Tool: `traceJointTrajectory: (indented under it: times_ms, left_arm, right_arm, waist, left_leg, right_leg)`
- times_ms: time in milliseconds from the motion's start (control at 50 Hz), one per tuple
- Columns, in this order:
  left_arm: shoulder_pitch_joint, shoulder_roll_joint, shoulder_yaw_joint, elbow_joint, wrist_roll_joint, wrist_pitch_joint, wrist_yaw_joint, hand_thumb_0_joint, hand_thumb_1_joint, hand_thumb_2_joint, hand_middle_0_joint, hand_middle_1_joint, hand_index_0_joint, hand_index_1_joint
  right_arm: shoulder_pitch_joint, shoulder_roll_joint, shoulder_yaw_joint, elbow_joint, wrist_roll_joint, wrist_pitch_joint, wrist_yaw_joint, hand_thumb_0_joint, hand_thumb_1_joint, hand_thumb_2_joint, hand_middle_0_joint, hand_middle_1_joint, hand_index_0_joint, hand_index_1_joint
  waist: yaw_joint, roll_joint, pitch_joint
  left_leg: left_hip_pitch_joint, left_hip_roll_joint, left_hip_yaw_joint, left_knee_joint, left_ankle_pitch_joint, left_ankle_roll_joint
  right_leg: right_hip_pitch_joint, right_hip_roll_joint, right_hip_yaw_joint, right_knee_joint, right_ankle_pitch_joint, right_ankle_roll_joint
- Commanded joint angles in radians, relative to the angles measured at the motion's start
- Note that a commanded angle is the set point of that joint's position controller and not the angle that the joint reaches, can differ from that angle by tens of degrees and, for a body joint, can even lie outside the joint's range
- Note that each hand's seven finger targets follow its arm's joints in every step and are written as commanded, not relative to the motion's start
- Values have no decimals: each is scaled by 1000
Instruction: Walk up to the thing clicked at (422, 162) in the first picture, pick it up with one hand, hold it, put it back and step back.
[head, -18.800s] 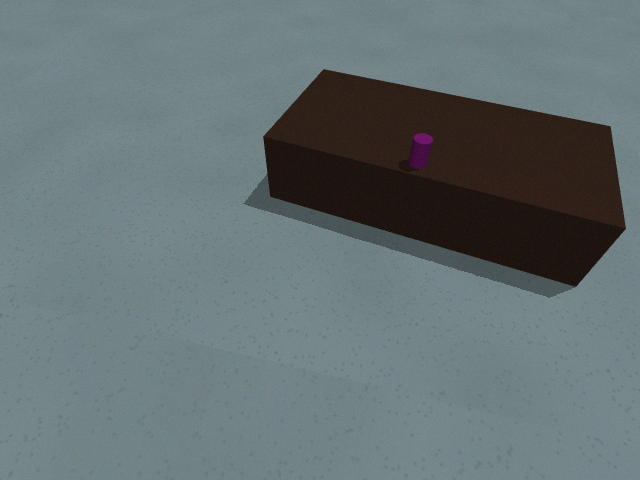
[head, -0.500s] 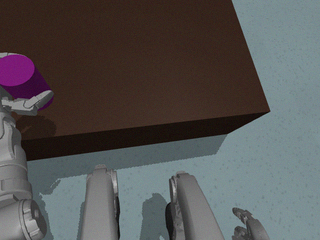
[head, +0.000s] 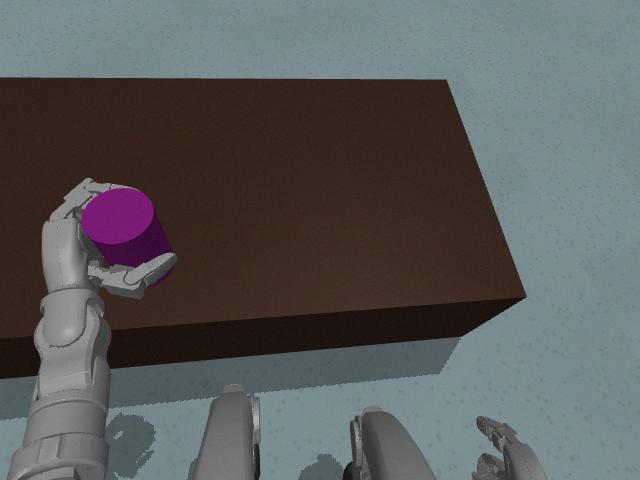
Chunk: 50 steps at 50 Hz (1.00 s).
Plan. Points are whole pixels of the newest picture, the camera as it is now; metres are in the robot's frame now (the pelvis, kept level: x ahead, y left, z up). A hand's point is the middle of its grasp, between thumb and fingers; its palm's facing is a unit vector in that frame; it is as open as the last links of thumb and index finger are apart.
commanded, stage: lift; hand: left
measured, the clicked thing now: (133, 241) +0.39 +0.23 +0.02
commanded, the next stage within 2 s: hold in 0.96 s
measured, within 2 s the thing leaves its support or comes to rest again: neither
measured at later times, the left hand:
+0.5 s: hand (123, 220) +0.37 +0.21 +0.10, palm faces +0.25 -0.97 -0.03, open 10.1 cm
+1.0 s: hand (130, 208) +0.37 +0.19 +0.13, palm faces +0.27 -0.96 -0.02, open 10.2 cm
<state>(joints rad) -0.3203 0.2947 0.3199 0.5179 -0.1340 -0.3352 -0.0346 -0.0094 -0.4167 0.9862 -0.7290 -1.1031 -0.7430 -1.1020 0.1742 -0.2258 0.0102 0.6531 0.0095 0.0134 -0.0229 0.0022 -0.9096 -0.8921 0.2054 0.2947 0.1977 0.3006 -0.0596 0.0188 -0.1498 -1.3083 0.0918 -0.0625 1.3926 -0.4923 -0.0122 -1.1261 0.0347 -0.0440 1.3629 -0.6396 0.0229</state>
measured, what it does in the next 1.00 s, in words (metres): rises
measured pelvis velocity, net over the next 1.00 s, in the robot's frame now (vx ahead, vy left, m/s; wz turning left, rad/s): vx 0.04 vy -0.01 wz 0.04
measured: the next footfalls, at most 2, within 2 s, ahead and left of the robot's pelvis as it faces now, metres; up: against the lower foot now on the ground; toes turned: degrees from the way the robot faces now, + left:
none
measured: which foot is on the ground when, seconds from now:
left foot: down 0.00-1.00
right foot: down 0.00-1.00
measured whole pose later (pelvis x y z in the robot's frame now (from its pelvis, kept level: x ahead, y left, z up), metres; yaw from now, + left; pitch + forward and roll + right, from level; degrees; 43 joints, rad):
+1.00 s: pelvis +0.04 -0.01 +0.09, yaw +2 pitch +11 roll -2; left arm -0.12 0.18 0.16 0.40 -0.13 -0.33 0.08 -0.01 -0.44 1.01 -0.74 -1.10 -0.75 -1.10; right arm 0.22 -0.21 0.01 0.66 -0.01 0.01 -0.02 0.00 -0.91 -0.89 0.20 0.29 0.20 0.30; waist -0.03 0.02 -0.07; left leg -0.75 0.07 -0.02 0.96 -0.39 -0.02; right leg -0.59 0.01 -0.02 0.92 -0.52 0.02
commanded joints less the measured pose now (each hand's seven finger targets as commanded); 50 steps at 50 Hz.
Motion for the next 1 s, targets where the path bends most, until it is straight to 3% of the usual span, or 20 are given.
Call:
traceJointTrajectory:
  times_ms: [0,20,60,80,160,180,200,240,320,440,500,620,680,740,840,880,900,940,960,980]
  left_arm:
    - [-298,183,19,-340,-36,-99,31,0,109,1275,-1235,-1414,-1268,-1404]
    - [-291,173,27,-324,-41,-96,36,0,116,1283,-1245,-1420,-1277,-1411]
    - [-292,136,-16,-300,-36,-91,34,0,108,1277,-1245,-1410,-1273,-1404]
    - [-260,136,-9,-279,-33,-86,36,0,107,1269,-1247,-1409,-1276,-1402]
    - [-252,101,-59,-295,-32,-91,32,0,92,1256,-1258,-1398,-1283,-1395]
    - [-240,123,-35,-305,-30,-95,35,0,116,1261,-1254,-1398,-1281,-1393]
    - [-241,118,-45,-314,-27,-97,36,0,118,1252,-1240,-1384,-1267,-1378]
    - [-236,97,-62,-337,-30,-106,41,0,149,1262,-1244,-1391,-1270,-1386]
    - [-223,105,-37,-358,-33,-119,65,0,122,1270,-1243,-1399,-1269,-1395]
    - [-177,91,-56,-377,-20,-121,83,0,109,1248,-1192,-1355,-1216,-1353]
    - [-176,52,-104,-380,-19,-116,80,0,123,1253,-1189,-1358,-1214,-1356]
    - [-172,42,-91,-378,-23,-108,91,0,127,1249,-1190,-1361,-1216,-1356]
    - [-140,55,-86,-385,-14,-111,95,0,147,1252,-1193,-1358,-1218,-1356]
    - [-159,40,-107,-418,-15,-117,95,0,151,1268,-1202,-1368,-1223,-1369]
    - [-134,22,-109,-399,-21,-106,105,0,113,1263,-1212,-1375,-1233,-1377]
    - [-150,31,-103,-423,-15,-107,115,0,117,1271,-1209,-1376,-1228,-1380]
    - [-77,11,-106,-354,-13,-98,117,0,115,1264,-1204,-1367,-1224,-1370]
    - [-150,23,-111,-440,-17,-110,117,0,128,1279,-1211,-1377,-1229,-1382]
    - [-132,8,-135,-443,-13,-107,114,0,142,1277,-1210,-1377,-1230,-1379]
    - [-124,18,-124,-415,-12,-103,111,0,126,1276,-1226,-1378,-1243,-1383]
  right_arm:
    - [54,-152,-51,-103,1,-39,-12,0,-907,-899,200,300,200,300]
    - [57,-158,-55,-100,-1,-40,-14,0,-906,-899,200,300,200,300]
    - [51,-150,-54,-96,0,-48,-16,0,-905,-899,200,300,200,300]
    - [56,-152,-57,-101,0,-49,-17,0,-908,-899,200,300,200,300]
    - [52,-144,-54,-109,-1,-56,-13,0,-908,-899,200,300,200,300]
    - [73,-153,-63,-105,-3,-56,-12,0,-907,-899,200,300,200,300]
    - [71,-148,-61,-101,-4,-58,-9,0,-905,-898,200,300,200,300]
    - [68,-146,-58,-109,-5,-59,-6,0,-905,-899,200,300,200,300]
    - [58,-128,-48,-110,-9,-58,-4,0,-909,-900,200,300,200,300]
    - [45,-124,-47,-123,-13,-50,-12,0,-906,-900,200,300,200,300]
    - [54,-126,-48,-118,-15,-51,-10,0,-904,-899,200,300,200,300]
    - [35,-120,-52,-128,-13,-51,-7,0,-897,-897,200,300,200,300]
    - [42,-118,-53,-124,-16,-48,-6,0,-902,-899,200,300,200,300]
    - [56,-121,-54,-113,-18,-49,-2,0,-906,-900,200,300,200,300]
    - [47,-120,-57,-100,-19,-49,-2,0,-907,-901,200,300,200,300]
    - [48,-115,-56,-105,-19,-47,-3,0,-907,-901,200,300,200,300]
    - [48,-122,-61,-99,-21,-44,-2,0,-907,-901,200,300,200,300]
    - [43,-121,-58,-108,-20,-42,-2,0,-904,-901,200,300,200,300]
    - [36,-117,-55,-118,-17,-44,-4,0,-903,-900,200,300,200,300]
    - [52,-118,-57,-102,-19,-43,-4,0,-910,-902,200,300,200,300]
  waist:
    - [5,157,-462]
    - [3,153,-437]
    - [-13,133,-364]
    - [-7,105,-345]
    - [-9,81,-324]
    - [4,104,-365]
    - [8,116,-383]
    - [11,111,-371]
    - [26,108,-352]
    - [22,68,-335]
    - [13,71,-340]
    - [20,46,-242]
    - [31,50,-289]
    - [19,73,-305]
    - [18,50,-239]
    - [20,52,-267]
    - [20,34,-237]
    - [21,49,-255]
    - [23,47,-269]
    - [15,42,-264]
  left_leg:
    - [641,-25,-23,-255,213,16]
    - [655,-24,-28,-277,206,12]
    - [637,-27,-18,-303,160,14]
    - [636,-27,-21,-327,147,14]
    - [662,-33,2,-355,170,17]
    - [703,-31,-5,-365,209,14]
    - [740,-30,-4,-368,245,13]
    - [775,-28,-7,-391,265,9]
    - [780,-35,4,-417,280,12]
    - [795,-44,27,-444,296,21]
    - [835,-40,24,-455,341,21]
    - [813,-49,40,-505,269,18]
    - [847,-50,39,-506,330,20]
    - [903,-46,36,-512,369,17]
    - [879,-52,44,-535,338,21]
    - [897,-53,45,-539,345,22]
    - [893,-50,43,-545,348,22]
    - [908,-52,46,-553,356,19]
    - [926,-53,50,-551,381,21]
    - [922,-53,50,-544,402,25]
  right_leg:
    - [127,10,-4,-259,305,-43]
    - [126,10,-9,-266,294,-46]
    - [140,7,-4,-306,271,-44]
    - [163,8,-8,-323,264,-44]
    - [228,4,-3,-374,296,-41]
    - [243,6,-10,-368,319,-44]
    - [248,5,-12,-370,341,-43]
    - [267,8,-20,-382,350,-45]
    - [332,4,-11,-418,376,-40]
    - [411,-1,6,-474,418,-31]
    - [425,0,2,-482,453,-31]
    - [462,-4,10,-539,405,-26]
    - [499,-4,7,-538,456,-25]
    - [501,-2,6,-538,480,-27]
    - [528,-4,16,-571,469,-21]
    - [542,-6,17,-579,475,-20]
    - [533,-3,13,-579,473,-21]
    - [554,-4,15,-586,485,-21]
    - [568,-6,16,-592,510,-18]
    - [576,-6,19,-592,534,-15]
